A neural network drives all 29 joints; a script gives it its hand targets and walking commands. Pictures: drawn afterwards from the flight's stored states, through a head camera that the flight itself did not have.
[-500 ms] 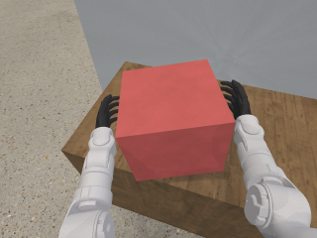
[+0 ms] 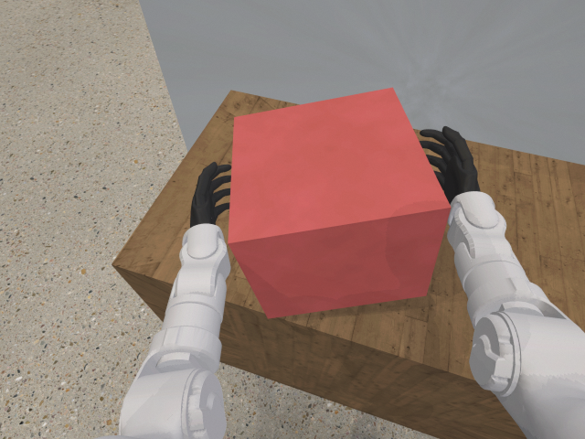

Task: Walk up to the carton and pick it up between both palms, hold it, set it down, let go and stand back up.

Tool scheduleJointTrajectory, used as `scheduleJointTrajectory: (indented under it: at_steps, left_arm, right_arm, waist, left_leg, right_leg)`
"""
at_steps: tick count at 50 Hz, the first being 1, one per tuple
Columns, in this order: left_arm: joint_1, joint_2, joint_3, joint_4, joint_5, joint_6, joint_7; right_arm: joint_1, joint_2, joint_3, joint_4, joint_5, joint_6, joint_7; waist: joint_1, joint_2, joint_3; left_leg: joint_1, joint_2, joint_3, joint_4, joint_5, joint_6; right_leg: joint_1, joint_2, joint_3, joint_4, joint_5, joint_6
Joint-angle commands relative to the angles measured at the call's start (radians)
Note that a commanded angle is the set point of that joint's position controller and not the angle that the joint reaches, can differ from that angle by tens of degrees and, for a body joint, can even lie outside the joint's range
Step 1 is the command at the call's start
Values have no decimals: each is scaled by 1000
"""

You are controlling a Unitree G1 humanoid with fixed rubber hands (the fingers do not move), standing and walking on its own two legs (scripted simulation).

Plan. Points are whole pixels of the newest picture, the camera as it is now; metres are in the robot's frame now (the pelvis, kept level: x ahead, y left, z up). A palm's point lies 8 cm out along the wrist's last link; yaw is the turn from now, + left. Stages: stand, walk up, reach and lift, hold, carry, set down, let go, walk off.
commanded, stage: set down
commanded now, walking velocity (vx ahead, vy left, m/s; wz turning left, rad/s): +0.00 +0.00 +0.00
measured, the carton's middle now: (329, 205) +0.46 +0.04 +0.00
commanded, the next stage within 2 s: none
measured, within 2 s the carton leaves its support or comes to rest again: rests again in 0.66 s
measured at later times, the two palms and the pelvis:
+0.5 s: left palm (224, 221) +0.37 +0.19 +0.04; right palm (474, 219) +0.42 -0.16 +0.06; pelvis -0.01 -0.01 +0.00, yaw +0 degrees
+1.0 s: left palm (227, 217) +0.38 +0.19 +0.03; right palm (469, 220) +0.44 -0.16 +0.04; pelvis +0.01 +0.00 +0.00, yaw +0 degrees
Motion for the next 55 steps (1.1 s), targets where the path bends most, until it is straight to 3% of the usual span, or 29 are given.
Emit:
scheduleJointTrajectory:
  at_steps: [1,2,3,4,6,9,10,12,14,17,18,20,21,23,25,29,34,35,39,41,43,46,49,52,53,55]
  left_arm:
    - [-522,-447,-323,-143,-15,-21,-118]
    - [-531,-437,-313,-113,-10,-23,-130]
    - [-535,-448,-315,-121,-3,-34,-138]
    - [-539,-455,-327,-139,-2,-44,-144]
    - [-535,-451,-310,-75,6,-54,-161]
    - [-532,-444,-292,-45,20,-99,-163]
    - [-515,-429,-265,35,38,-105,-166]
    - [-508,-408,-243,69,45,-131,-165]
    - [-497,-379,-203,132,55,-148,-165]
    - [-502,-356,-178,158,49,-159,-158]
    - [-494,-341,-161,162,58,-163,-157]
    - [-507,-327,-139,184,58,-170,-158]
    - [-524,-329,-144,168,56,-174,-158]
    - [-542,-341,-166,140,45,-182,-148]
    - [-546,-341,-172,135,47,-185,-142]
    - [-551,-382,-225,70,41,-177,-129]
    - [-531,-409,-233,77,54,-179,-127]
    - [-501,-400,-207,134,60,-178,-128]
    - [-443,-407,-213,147,62,-201,-131]
    - [-423,-389,-187,198,62,-214,-138]
    - [-387,-377,-176,231,59,-233,-151]
    - [-369,-364,-162,250,65,-256,-160]
    - [-362,-377,-167,256,76,-277,-163]
    - [-390,-346,-161,258,70,-282,-150]
    - [-402,-372,-185,216,59,-282,-143]
    - [-387,-372,-191,225,63,-269,-147]
  right_arm:
    - [-331,390,75,-22,-128,-4,110]
    - [-316,385,40,15,-163,-2,106]
    - [-301,413,27,12,-177,-6,106]
    - [-283,416,19,1,-199,-17,106]
    - [-322,431,14,-13,-212,-32,104]
    - [-371,474,52,-87,-216,-74,109]
    - [-376,492,67,-61,-216,-81,107]
    - [-419,517,99,-108,-211,-103,113]
    - [-444,508,108,-81,-207,-103,114]
    - [-488,511,141,-116,-185,-98,117]
    - [-478,511,154,-107,-174,-93,118]
    - [-480,500,150,-108,-164,-86,122]
    - [-467,492,129,-88,-177,-81,123]
    - [-460,488,114,-85,-186,-88,120]
    - [-427,449,95,-15,-197,-83,121]
    - [-390,410,44,4,-205,-81,131]
    - [-380,405,29,7,-227,-100,145]
    - [-376,423,30,49,-225,-102,146]
    - [-383,414,74,-13,-197,-141,145]
    - [-393,411,98,8,-197,-143,139]
    - [-375,434,132,13,-187,-146,129]
    - [-368,431,157,43,-186,-165,113]
    - [-353,437,149,70,-178,-175,106]
    - [-350,400,132,104,-167,-160,110]
    - [-358,399,126,78,-164,-163,112]
    - [-332,387,124,94,-159,-151,119]
  waist:
    - [-98,96,-543]
    - [-130,82,-502]
    - [-129,96,-499]
    - [-147,96,-514]
    - [-142,57,-484]
    - [-97,5,-515]
    - [-82,-1,-470]
    - [-41,-42,-477]
    - [-24,-90,-432]
    - [24,-115,-434]
    - [54,-123,-423]
    - [46,-111,-422]
    - [24,-90,-428]
    - [24,-67,-482]
    - [-17,-25,-481]
    - [-34,76,-539]
    - [-49,77,-574]
    - [-28,51,-507]
    - [-15,14,-551]
    - [5,-64,-486]
    - [12,-96,-461]
    - [4,-97,-430]
    - [-13,-72,-413]
    - [-2,-29,-404]
    - [-18,-20,-440]
    - [-12,11,-433]
  left_leg:
    - [424,-13,1,61,430,-50]
    - [406,-17,-6,61,384,-48]
    - [405,-20,-3,47,367,-44]
    - [399,-21,-6,48,388,-47]
    - [310,-26,-9,39,332,-34]
    - [198,-30,-11,21,309,-6]
    - [135,-42,3,8,264,1]
    - [22,-41,14,-17,200,21]
    - [-44,-33,16,-38,137,40]
    - [-67,-30,30,-36,100,58]
    - [-77,-28,32,-43,99,61]
    - [-85,-25,36,-54,78,65]
    - [-72,-21,34,-56,73,63]
    - [-11,-22,39,-37,124,53]
    - [74,-12,40,-16,175,31]
    - [208,-3,28,25,264,-6]
    - [232,-3,18,52,325,-20]
    - [214,-3,24,48,321,-6]
    - [174,-3,19,55,381,-2]
    - [78,-2,18,38,318,17]
    - [-4,-7,26,25,276,35]
    - [-57,-16,28,20,276,38]
    - [-50,-14,32,13,267,30]
    - [16,-6,23,17,264,21]
    - [53,-8,27,26,300,12]
    - [102,-5,29,34,312,7]
  right_leg:
    - [84,-5,-52,8,198,0]
    - [80,-8,-60,1,199,4]
    - [97,-12,-50,-1,190,1]
    - [115,-17,-58,8,225,11]
    - [165,-27,-47,18,250,19]
    - [275,-46,-33,61,374,44]
    - [314,-53,-26,65,395,54]
    - [403,-62,-9,91,429,68]
    - [405,-69,5,89,388,84]
    - [402,-79,19,90,315,86]
    - [414,-83,27,93,328,90]
    - [403,-83,36,80,273,91]
    - [389,-80,31,73,243,86]
    - [333,-62,10,71,211,77]
    - [243,-49,-6,50,169,57]
    - [104,-31,-31,21,105,17]
    - [102,-25,-39,28,157,14]
    - [96,-25,-36,27,156,15]
    - [152,-22,-29,54,286,28]
    - [198,-27,-14,61,296,43]
    - [281,-43,3,90,366,56]
    - [350,-53,18,100,455,65]
    - [339,-46,15,100,432,68]
    - [235,-34,3,75,290,50]
    - [213,-26,2,69,287,43]
    - [167,-20,-1,58,249,31]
